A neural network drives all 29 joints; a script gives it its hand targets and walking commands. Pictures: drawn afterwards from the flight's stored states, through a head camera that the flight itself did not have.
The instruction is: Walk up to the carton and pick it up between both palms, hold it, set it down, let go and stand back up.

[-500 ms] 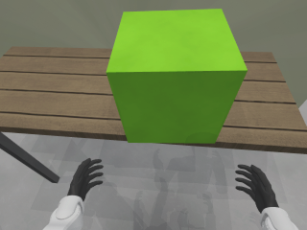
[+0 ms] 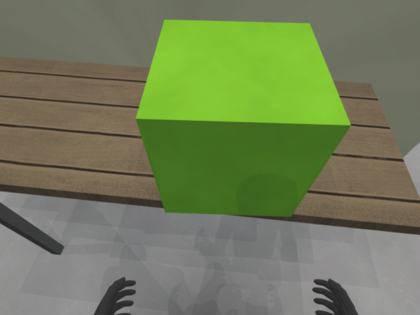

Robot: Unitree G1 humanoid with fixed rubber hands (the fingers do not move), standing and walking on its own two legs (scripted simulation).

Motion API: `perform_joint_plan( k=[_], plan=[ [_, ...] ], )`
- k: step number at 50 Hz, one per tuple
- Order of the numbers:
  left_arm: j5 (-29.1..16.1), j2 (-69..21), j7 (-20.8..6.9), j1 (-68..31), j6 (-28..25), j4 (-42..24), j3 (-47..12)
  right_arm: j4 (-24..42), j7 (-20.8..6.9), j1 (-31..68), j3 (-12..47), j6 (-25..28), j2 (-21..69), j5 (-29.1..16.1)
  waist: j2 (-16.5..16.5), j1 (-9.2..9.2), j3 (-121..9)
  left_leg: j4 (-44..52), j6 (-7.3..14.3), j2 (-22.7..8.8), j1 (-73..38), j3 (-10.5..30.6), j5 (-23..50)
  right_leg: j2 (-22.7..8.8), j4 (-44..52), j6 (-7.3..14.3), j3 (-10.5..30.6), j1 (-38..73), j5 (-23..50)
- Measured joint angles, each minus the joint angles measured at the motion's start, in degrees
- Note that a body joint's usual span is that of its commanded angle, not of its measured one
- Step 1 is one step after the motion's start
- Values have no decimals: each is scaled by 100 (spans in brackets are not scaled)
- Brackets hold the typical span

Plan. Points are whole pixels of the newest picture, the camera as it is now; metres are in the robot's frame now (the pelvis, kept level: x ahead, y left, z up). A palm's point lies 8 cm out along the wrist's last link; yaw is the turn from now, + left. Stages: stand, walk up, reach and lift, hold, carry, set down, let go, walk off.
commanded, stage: set down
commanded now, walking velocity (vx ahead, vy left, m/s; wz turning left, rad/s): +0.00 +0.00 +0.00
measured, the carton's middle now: (231, 125) +0.45 +0.00 +0.11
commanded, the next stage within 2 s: let go in 0.22 s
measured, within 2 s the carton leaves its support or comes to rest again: neither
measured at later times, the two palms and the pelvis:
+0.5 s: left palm out of the picture +0.11 +0.21 -0.10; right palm out of the picture +0.09 -0.22 -0.09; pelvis -0.03 +0.00 +0.00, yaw -2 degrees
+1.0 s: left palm out of the picture +0.03 +0.26 -0.11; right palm out of the picture +0.02 -0.23 -0.12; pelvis -0.05 +0.01 -0.01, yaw +0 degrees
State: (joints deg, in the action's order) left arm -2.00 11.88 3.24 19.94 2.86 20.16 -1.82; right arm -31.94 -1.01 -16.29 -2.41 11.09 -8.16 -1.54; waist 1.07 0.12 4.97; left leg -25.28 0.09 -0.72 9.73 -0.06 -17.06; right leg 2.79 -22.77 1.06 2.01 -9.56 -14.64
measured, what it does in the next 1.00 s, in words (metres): stands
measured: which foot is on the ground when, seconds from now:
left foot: down 0.00-1.00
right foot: down 0.00-1.00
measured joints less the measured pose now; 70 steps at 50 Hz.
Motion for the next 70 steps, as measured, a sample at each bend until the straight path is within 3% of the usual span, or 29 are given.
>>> perform_joint_plan(
  k=[6,12,17,23,30,36,38,42,48,70],
  plan=[
    [154,109,-178,-607,8,407,256,-834,52,580,229,521,-85,68,-117,-44,-71,123,13,-10,-126,-94,58,-2,87,-13,56,78,73],
    [240,16,-396,-854,251,767,314,-1244,95,663,355,604,-243,71,-218,-36,-136,326,33,1,-513,-146,135,-26,298,-25,68,454,166],
    [311,-167,-415,-837,364,1076,267,-1433,80,523,275,456,-279,165,-174,24,-104,343,39,9,-738,-170,149,-39,275,-29,74,654,165],
    [309,-249,-221,-830,491,1317,178,-1464,-35,426,94,231,-154,350,35,103,8,191,28,17,-692,-203,155,-51,-13,-12,75,537,106],
    [207,-109,33,-895,549,1129,79,-1258,-164,459,-33,81,37,375,236,136,125,-14,9,17,-392,-229,203,-59,-301,7,63,194,114],
    [136,13,105,-951,527,982,-10,-1237,-220,536,-76,47,53,371,178,87,92,-91,19,25,-231,-234,262,-76,-355,-5,45,45,183],
    [105,24,99,-961,528,982,-39,-1216,-215,534,-99,29,36,385,126,70,80,-92,30,34,-226,-242,282,-88,-358,-15,46,39,202],
    [286,-63,-134,-792,-43,1575,107,-1239,-50,388,40,-520,-173,283,-89,-24,-328,-301,73,53,2,-178,202,-112,-448,-62,-22,-109,159],
    [325,-37,-293,-175,-336,2220,312,-1504,25,-95,19,-908,-379,257,-269,-7,-816,-371,121,110,-99,-161,99,-170,-528,-111,-34,-1,37],
    [330,-149,-246,628,-342,3363,311,-2310,187,-649,88,-1101,-383,206,-69,-4,-449,-189,267,307,114,-224,519,-343,-471,-279,99,-272,396]
  ],
)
